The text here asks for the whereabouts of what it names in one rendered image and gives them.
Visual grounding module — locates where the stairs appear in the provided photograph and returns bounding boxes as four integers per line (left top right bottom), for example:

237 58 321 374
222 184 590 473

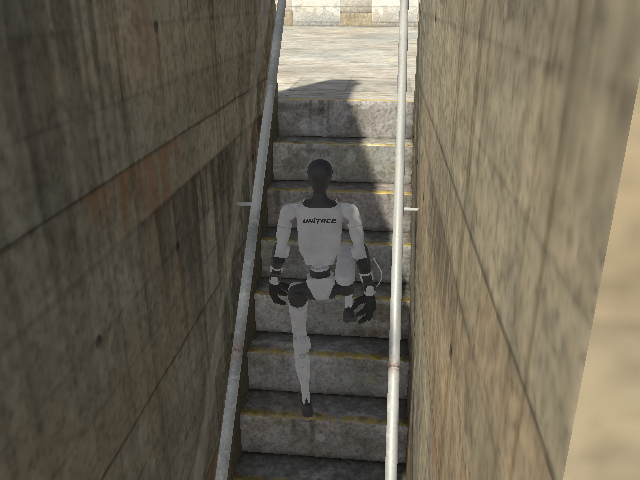
233 99 414 480

